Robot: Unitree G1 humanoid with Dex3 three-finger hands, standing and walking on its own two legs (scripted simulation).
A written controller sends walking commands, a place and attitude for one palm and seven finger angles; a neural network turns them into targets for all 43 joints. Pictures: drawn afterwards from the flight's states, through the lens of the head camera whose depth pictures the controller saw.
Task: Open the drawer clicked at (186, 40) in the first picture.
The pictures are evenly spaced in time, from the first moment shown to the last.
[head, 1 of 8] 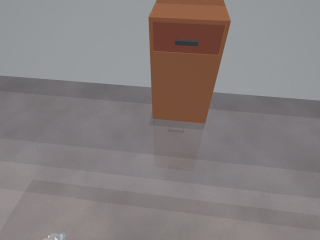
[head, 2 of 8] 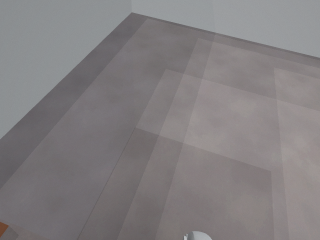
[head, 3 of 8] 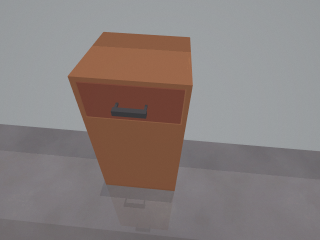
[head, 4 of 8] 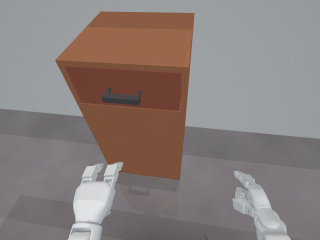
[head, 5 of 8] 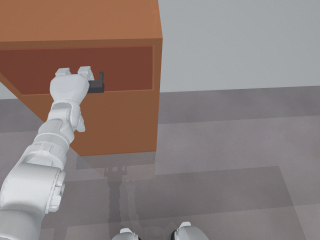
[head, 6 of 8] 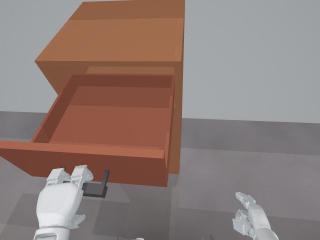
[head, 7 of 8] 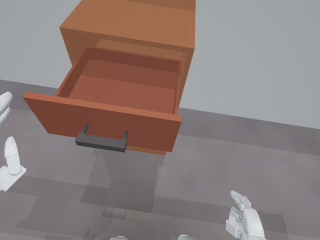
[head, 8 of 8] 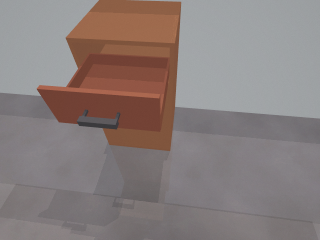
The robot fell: no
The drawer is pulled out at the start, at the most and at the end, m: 0.00 0.30 0.30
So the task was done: yes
